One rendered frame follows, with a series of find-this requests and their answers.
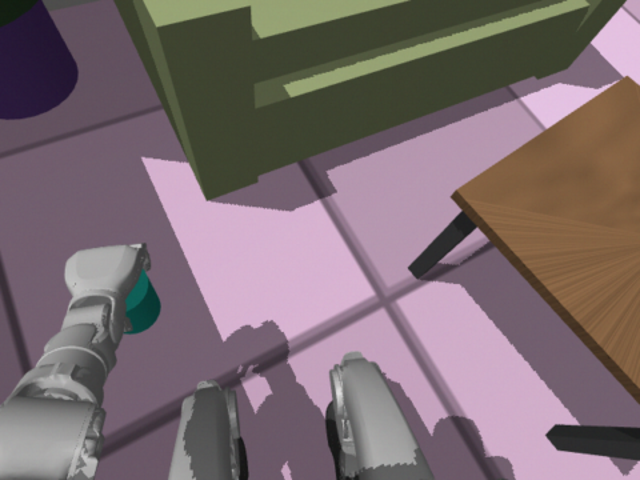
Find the left robot arm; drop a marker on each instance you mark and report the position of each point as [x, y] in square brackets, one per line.
[51, 424]

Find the sofa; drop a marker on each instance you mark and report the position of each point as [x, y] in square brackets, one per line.
[251, 86]

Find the mug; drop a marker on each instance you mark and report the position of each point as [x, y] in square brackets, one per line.
[143, 305]

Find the coffee table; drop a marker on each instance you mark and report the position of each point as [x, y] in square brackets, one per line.
[564, 210]

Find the potted plant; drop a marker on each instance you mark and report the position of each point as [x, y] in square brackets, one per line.
[37, 70]

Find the right robot foot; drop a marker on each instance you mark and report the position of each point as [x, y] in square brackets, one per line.
[334, 443]

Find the left robot hand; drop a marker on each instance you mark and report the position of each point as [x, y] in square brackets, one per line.
[114, 268]

